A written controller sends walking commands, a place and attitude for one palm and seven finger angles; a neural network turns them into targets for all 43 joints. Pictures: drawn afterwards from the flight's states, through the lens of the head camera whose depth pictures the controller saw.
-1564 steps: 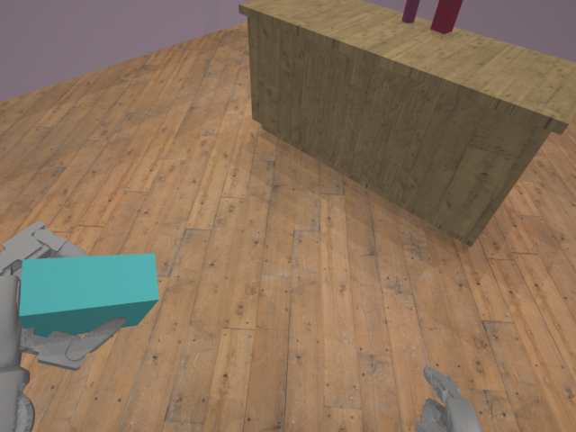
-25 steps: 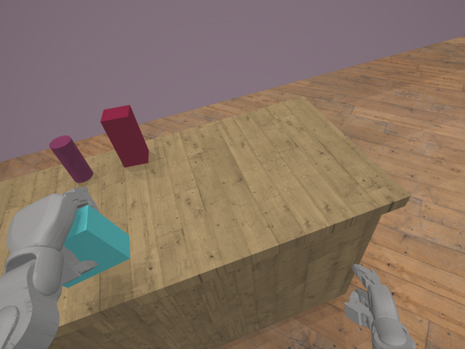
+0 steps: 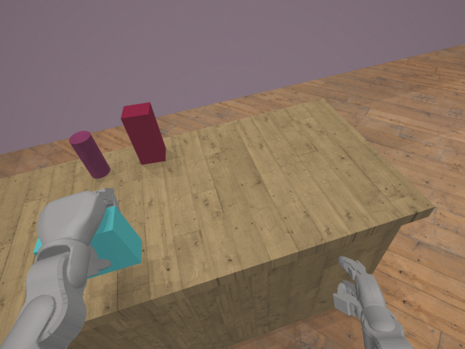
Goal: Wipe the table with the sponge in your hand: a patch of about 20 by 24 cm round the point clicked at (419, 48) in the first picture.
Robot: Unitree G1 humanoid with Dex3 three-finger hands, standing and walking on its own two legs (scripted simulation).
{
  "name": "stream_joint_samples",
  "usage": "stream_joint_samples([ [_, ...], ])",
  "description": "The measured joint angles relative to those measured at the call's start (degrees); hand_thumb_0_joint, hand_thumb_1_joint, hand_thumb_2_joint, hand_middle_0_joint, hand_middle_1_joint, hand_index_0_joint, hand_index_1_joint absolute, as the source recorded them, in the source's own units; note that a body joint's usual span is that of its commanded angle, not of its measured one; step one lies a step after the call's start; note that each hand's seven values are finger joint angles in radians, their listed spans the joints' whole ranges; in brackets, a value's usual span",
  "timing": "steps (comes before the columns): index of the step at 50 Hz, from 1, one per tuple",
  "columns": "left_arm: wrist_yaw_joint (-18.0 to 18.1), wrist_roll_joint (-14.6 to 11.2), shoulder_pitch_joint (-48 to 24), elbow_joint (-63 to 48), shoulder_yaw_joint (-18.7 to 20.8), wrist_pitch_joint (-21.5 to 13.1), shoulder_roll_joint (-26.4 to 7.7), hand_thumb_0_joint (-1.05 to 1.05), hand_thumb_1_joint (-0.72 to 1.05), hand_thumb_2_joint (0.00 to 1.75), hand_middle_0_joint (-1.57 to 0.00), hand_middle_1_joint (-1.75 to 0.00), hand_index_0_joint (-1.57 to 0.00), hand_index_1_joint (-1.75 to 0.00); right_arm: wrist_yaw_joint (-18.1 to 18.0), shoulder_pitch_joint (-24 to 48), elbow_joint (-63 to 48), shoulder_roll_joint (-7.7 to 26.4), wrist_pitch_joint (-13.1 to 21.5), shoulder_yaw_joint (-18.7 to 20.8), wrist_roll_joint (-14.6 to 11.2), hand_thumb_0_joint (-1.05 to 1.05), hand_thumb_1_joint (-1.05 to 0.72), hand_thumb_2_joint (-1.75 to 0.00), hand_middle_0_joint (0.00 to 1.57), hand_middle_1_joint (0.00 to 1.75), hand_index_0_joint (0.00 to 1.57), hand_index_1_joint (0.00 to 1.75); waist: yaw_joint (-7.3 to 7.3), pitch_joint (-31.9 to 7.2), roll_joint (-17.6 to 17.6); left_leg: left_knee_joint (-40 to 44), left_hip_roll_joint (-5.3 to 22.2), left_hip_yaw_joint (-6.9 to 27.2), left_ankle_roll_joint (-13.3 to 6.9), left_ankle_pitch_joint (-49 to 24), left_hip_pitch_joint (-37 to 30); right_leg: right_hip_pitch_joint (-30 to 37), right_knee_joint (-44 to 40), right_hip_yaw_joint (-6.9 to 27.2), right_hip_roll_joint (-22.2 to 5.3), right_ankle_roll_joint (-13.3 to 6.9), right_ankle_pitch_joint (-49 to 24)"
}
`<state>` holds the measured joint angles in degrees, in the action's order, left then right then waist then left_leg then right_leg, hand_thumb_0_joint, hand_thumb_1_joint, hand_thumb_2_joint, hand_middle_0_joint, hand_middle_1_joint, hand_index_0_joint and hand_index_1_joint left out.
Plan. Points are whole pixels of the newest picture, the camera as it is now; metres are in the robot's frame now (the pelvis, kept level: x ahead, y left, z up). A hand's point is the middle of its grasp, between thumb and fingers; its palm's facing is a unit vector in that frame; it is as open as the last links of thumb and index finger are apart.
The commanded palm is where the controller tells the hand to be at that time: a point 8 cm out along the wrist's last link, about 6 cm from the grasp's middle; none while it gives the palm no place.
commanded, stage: turn the palm down, sponge in hand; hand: left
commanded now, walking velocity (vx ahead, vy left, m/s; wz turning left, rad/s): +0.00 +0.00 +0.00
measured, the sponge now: (99, 250) +0.22 +0.29 +0.06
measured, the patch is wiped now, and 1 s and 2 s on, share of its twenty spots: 0.00 0.00 0.00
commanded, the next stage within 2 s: move the sponge above the wiping area in 0.22 s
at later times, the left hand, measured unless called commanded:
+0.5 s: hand (93, 225) +0.24 +0.29 +0.11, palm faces +0.05 -0.08 -1.00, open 9.4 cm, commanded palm +0.20 +0.28 +0.18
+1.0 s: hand (104, 220) +0.26 +0.28 +0.10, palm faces +0.07 -0.07 -1.00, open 9.4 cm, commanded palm +0.22 +0.27 +0.16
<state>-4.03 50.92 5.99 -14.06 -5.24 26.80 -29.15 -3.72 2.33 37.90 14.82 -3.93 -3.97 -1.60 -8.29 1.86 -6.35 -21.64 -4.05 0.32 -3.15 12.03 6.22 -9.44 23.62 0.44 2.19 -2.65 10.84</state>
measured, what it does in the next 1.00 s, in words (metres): stands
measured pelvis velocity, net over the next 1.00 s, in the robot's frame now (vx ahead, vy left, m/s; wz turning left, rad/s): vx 0.01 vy -0.01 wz -0.02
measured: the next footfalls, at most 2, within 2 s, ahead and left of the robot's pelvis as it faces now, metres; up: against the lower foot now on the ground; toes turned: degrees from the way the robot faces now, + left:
none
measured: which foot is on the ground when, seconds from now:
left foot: down 0.00-1.00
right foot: down 0.00-1.00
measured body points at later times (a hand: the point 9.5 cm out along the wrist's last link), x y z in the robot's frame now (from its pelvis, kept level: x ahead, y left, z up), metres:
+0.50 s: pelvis +0.01 +0.00 +0.00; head +0.01 -0.04 +0.45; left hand +0.24 +0.29 +0.16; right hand +0.27 -0.18 -0.08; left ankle +0.00 +0.09 -0.74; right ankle +0.02 -0.09 -0.74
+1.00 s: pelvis +0.01 -0.01 +0.00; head +0.00 -0.05 +0.45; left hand +0.25 +0.28 +0.16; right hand +0.25 -0.21 -0.09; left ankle +0.00 +0.09 -0.74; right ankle +0.02 -0.09 -0.74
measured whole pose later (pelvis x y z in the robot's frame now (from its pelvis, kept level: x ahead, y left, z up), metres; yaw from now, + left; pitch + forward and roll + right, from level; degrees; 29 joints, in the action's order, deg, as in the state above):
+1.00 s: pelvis +0.01 -0.01 +0.00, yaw -1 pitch -3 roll +1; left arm 1.4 51.2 2.7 -5.6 -2.9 21.5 -28.8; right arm -3.5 0.0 40.4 14.4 -2.9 -2.9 -1.8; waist -7.2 0.9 -5.3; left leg -20.9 -2.7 0.0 -2.0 12.2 5.9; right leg -9.0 22.1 1.0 3.6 -3.8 10.3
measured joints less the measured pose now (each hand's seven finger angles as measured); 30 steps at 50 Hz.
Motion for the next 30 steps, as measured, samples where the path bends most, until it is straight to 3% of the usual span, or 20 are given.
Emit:
stream_joint_samples([
  [6,2.69,0.37,-0.6,-0.34,1.89,-3.0,-1.57,0.0,-0.45,1.04,-0.81,-1.39,-0.81,-1.39,0.65,-0.55,1.12,-0.69,0.32,0.08,0.28,0.01,-0.91,-0.9,0.2,0.3,0.2,0.3,-0.71,-0.16,0.7,0.55,0.24,0.02,0.13,0.2,-0.97,1.18,-1.07,0.09,0.26,-0.09,-0.11],
  [10,3.51,-0.41,-2.04,0.31,3.48,-0.22,-1.1,0.0,-0.45,1.04,-0.81,-1.39,-0.81,-1.39,1.19,-0.4,1.67,-0.63,0.12,0.21,-0.21,0.01,-0.91,-0.9,0.2,0.3,0.2,0.3,-0.58,-0.46,0.48,0.79,0.28,0.2,0.18,0.13,-0.9,1.34,-1.71,-0.05,0.29,-0.07,-0.36],
  [16,1.03,-0.78,-1.5,-0.06,2.01,2.61,0.28,0.0,-0.45,1.04,-0.8,-1.39,-0.81,-1.39,1.2,0.15,0.94,0.19,-0.6,0.41,-0.5,0.01,-0.91,-0.9,0.2,0.3,0.2,0.3,0.19,-0.54,-0.56,1.11,-0.06,0.35,-0.09,-0.17,-0.54,0.86,-1.65,-0.16,-0.06,0.19,-0.35],
  [22,0.27,0.35,-1.04,1.03,0.3,-0.05,-0.67,0.0,-0.45,1.04,-0.81,-1.39,-0.81,-1.39,0.66,0.04,0.76,0.21,-0.92,0.09,-0.19,0.01,-0.91,-0.9,0.2,0.3,0.2,0.3,0.0,-0.35,0.01,1.13,0.04,0.13,0.05,-0.1,-0.59,0.58,-1.12,0.08,0.08,-0.02,-0.08],
  [27,2.34,-0.17,-1.17,1.7,2.26,-2.15,-0.78,0.0,-0.45,1.04,-0.81,-1.39,-0.81,-1.39,0.93,-0.7,1.24,-0.32,-0.2,0.32,-0.1,0.01,-0.91,-0.9,0.2,0.3,0.2,0.3,-0.15,-0.38,0.88,1.01,0.56,0.1,0.47,0.07,-0.75,0.92,-1.55,0.12,0.6,-0.44,-0.3],
  [30,3.17,-0.36,-0.29,1.37,3.15,-1.55,-0.74,0.0,-0.45,1.04,-0.81,-1.39,-0.81,-1.39,1.23,-1.03,1.38,-0.26,-0.12,0.5,-0.17,0.01,-0.91,-0.9,0.2,0.3,0.2,0.3,0.06,-0.63,0.85,0.78,0.81,0.02,0.61,0.29,-0.81,1.13,-1.7,0.2,0.86,-0.57,-0.37],
])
